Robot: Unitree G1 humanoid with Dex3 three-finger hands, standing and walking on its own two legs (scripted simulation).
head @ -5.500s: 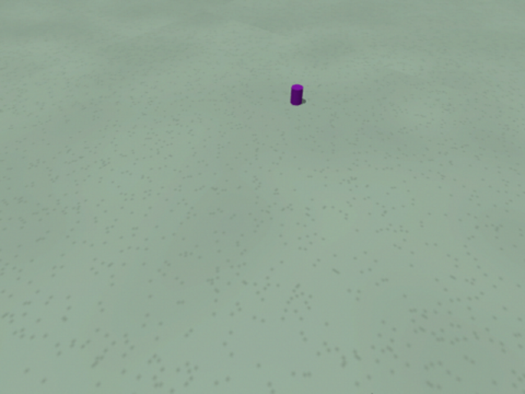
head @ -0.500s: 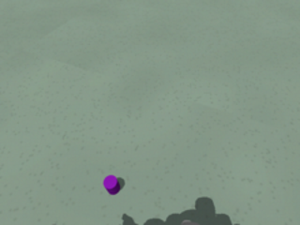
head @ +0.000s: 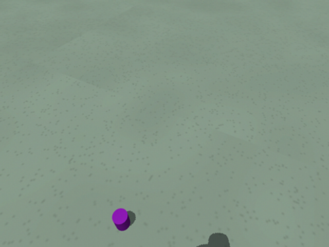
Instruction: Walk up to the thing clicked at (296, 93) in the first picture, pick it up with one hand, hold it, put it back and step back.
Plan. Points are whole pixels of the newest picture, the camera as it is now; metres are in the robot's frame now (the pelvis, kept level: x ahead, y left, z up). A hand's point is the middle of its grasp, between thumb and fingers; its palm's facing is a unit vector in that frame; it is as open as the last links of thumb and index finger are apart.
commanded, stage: walk up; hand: left
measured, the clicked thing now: (121, 219) +0.41 +0.26 -0.71
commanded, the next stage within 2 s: stand in 1.10 s
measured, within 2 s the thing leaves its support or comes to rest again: neither
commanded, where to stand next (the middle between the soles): +0.05 +0.01 m, yaw +1 degrees
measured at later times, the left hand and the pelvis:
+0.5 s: hand out of the picture +0.11 +0.24 -0.14, palm faces -0.01 -0.94 -0.33, open 7.4 cm; pelvis +0.02 -0.01 +0.01, yaw +0 degrees
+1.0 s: hand out of the picture +0.11 +0.25 -0.14, palm faces -0.02 -0.94 -0.33, open 7.4 cm; pelvis +0.02 +0.00 +0.01, yaw -1 degrees
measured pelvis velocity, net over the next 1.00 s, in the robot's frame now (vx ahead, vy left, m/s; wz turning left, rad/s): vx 0.02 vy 0.00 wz -0.02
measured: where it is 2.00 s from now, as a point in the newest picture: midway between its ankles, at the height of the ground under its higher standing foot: outside the picture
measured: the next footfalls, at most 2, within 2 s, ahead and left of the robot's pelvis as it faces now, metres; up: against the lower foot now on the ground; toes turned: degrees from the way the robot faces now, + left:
none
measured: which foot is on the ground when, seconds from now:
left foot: down 0.00-1.00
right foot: down 0.00-1.00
